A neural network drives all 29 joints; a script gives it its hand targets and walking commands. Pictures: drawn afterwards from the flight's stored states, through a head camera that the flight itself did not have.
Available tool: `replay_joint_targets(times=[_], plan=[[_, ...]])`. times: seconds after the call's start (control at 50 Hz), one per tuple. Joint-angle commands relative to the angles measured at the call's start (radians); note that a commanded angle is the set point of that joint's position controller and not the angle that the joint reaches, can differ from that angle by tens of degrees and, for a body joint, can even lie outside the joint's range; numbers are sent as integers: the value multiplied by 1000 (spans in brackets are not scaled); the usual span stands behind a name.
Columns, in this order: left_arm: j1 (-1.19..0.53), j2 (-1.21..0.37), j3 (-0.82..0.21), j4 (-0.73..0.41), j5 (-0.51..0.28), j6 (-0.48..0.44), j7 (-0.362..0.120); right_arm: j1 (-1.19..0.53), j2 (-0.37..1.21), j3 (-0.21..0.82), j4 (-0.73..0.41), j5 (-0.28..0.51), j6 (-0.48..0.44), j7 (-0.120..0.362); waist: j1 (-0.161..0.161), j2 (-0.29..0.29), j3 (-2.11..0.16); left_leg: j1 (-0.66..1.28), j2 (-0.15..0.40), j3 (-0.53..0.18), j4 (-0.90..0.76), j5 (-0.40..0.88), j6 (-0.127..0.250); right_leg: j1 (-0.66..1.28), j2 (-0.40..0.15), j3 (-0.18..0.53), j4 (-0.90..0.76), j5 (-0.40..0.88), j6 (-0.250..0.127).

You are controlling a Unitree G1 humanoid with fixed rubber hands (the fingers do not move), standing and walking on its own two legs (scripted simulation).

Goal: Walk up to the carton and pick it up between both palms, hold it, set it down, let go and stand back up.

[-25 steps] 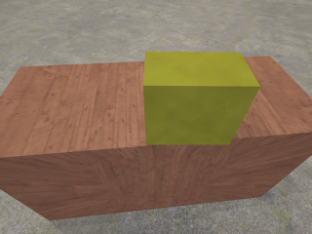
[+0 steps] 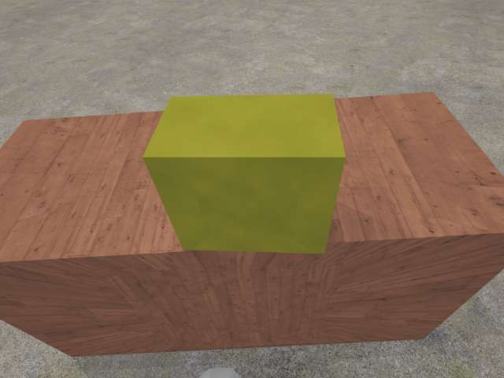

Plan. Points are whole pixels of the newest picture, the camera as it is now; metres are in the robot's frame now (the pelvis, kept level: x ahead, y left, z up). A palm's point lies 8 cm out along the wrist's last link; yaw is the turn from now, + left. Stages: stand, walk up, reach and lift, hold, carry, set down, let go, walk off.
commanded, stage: walk up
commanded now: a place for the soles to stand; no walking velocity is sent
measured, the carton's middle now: (251, 178) +0.45 +0.03 +0.07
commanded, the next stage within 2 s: none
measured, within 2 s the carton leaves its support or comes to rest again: neither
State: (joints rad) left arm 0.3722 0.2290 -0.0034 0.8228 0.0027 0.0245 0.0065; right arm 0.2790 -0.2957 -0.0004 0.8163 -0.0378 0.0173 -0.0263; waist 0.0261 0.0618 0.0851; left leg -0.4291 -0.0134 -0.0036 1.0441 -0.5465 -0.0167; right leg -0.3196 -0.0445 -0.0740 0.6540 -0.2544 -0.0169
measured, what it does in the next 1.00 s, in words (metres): steps on the spot: left foot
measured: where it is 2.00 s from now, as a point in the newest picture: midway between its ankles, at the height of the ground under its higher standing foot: outside the picture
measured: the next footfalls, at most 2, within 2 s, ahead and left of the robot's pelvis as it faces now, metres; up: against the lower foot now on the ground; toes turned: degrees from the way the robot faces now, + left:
left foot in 0.32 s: +0.08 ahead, +0.18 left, +0.00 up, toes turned +2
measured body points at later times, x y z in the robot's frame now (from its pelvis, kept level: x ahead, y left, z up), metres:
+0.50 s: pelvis +0.04 +0.05 +0.01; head +0.04 +0.07 +0.46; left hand +0.12 +0.30 -0.13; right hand +0.13 -0.20 -0.12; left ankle +0.04 +0.18 -0.72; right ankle +0.07 -0.11 -0.72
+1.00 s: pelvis +0.04 +0.04 +0.01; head +0.05 +0.04 +0.46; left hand +0.10 +0.31 -0.12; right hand +0.11 -0.22 -0.13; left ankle +0.05 +0.18 -0.72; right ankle +0.07 -0.11 -0.72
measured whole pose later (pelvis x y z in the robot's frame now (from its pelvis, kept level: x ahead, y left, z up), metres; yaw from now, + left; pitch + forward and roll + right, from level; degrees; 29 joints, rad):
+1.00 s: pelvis +0.04 +0.04 +0.01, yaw +0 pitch -2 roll +0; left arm 0.27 0.29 -0.05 0.90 0.01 0.00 0.01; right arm 0.21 -0.28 0.03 0.95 0.00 0.02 0.01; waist 0.00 0.01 0.05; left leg -0.22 0.03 0.02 0.53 -0.28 -0.02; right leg -0.26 -0.08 -0.01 0.53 -0.24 0.05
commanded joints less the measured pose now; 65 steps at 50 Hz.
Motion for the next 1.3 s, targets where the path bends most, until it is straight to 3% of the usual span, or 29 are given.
replay_joint_targets(times=[0.0,0.04,0.08,0.18,0.22,0.26,0.28,0.3,0.32,0.34,0.36,0.38,0.42,0.46,0.56,0.66,0.84,0.94,1.04,1.06,1.1,1.14,1.28], plan=[[-15,150,46,-56,22,-55,32,110,-98,-32,2,-29,30,15,-33,-149,27,-53,88,-83,16,138,-4,-4,-308,404,-392,-205,-171],[-16,153,53,-68,19,-62,50,45,-90,-33,-18,-36,47,24,-23,-115,10,-99,82,-76,35,166,-14,42,-319,388,-382,-149,-191],[-5,167,58,-73,22,-66,58,7,-68,-26,-23,-30,53,31,-7,-120,-10,-106,83,-66,-20,159,-24,78,-312,367,-377,-160,-192],[19,195,66,-63,38,-57,46,-54,-31,-13,-18,-4,42,33,37,-230,-44,-31,80,-14,-262,85,-31,130,-247,277,-313,-27,-177],[-11,201,62,-65,41,-44,30,-10,-22,-15,5,7,27,28,13,-261,-80,95,48,32,-399,138,-13,93,-205,208,-236,129,-153],[-51,190,42,-63,39,-31,13,43,-37,-19,27,11,5,24,-38,-208,-102,244,31,55,-603,422,10,29,-158,133,-110,281,-103],[-40,158,27,-61,32,-30,5,59,-61,-26,33,12,-5,21,-42,-166,-137,310,67,-7,-605,527,24,5,-132,105,-41,334,-69],[4,110,10,-71,24,-32,-1,69,-105,-36,28,9,-10,19,-23,-54,-180,347,172,-151,-619,622,56,-29,-78,58,38,235,-30],[39,59,-10,-80,-2,-31,0,-17,-146,-41,2,29,-11,14,28,40,-140,273,282,-288,-661,641,119,-58,-6,17,27,-2,3],[29,62,-11,-63,-5,-18,9,-54,-173,-46,21,56,-4,15,22,77,-113,91,298,-248,-680,460,179,96,-8,36,-2,-144,-5],[7,87,-9,-55,-2,-17,11,-105,-133,-30,22,57,-1,21,38,63,-71,30,244,-203,-698,316,154,128,-19,58,-66,-90,-10],[-22,118,-4,-49,0,-22,10,-116,-98,-19,18,52,1,25,23,42,-34,46,192,-150,-702,270,120,102,-24,53,-97,-25,-12],[-46,141,-6,-33,7,-31,6,-98,-84,-9,7,44,-2,22,5,52,-10,90,159,-115,-673,362,87,72,-38,66,-125,104,-12],[-37,139,-14,-22,20,-39,11,-72,-84,-7,27,49,-9,29,2,83,-12,83,157,-114,-686,352,82,95,-49,77,-138,95,-11],[-57,150,-20,1,16,-49,11,-77,-87,-8,40,45,-12,30,-12,37,-57,178,138,-83,-658,434,80,94,-53,66,-163,146,-2],[-70,157,-23,15,13,-48,9,-82,-90,-6,49,41,-7,29,-23,-28,-90,213,122,-62,-631,433,77,98,-64,71,-173,185,-3],[-73,185,-21,33,7,-39,4,-66,-102,6,80,37,-1,28,-26,-92,-48,179,102,-59,-632,310,62,63,-79,112,-220,93,-16],[-82,202,-18,40,5,-37,3,-46,-104,14,97,34,-5,29,-24,-98,-33,172,93,-55,-634,265,54,44,-87,142,-256,5,-22],[-89,206,-18,48,5,-37,2,-28,-111,18,110,34,-11,29,-21,-86,-40,169,94,-53,-638,271,50,54,-86,148,-259,-2,-23],[-143,234,-1,42,-4,-34,8,-84,-143,2,83,38,-15,25,-22,-86,5,143,106,-61,-601,430,53,43,-79,127,-202,170,-27],[-120,222,-4,44,-1,-35,8,-59,-149,0,83,37,-19,25,-19,-69,-65,167,116,-57,-578,500,60,87,-82,111,-165,257,-34],[-112,220,-3,44,-1,-31,8,-44,-150,-2,79,37,-16,24,-19,-60,-105,181,114,-53,-568,484,64,95,-79,108,-157,238,-37],[-149,228,2,33,-1,-10,6,-44,-149,-3,58,40,5,25,-23,-56,-63,120,106,-69,-595,277,64,34,-75,135,-208,0,-36]])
